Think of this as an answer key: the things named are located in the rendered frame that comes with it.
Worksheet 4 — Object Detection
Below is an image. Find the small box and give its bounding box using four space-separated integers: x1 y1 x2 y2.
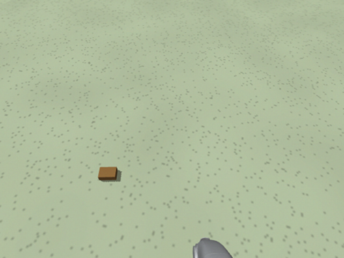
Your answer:
98 167 118 180

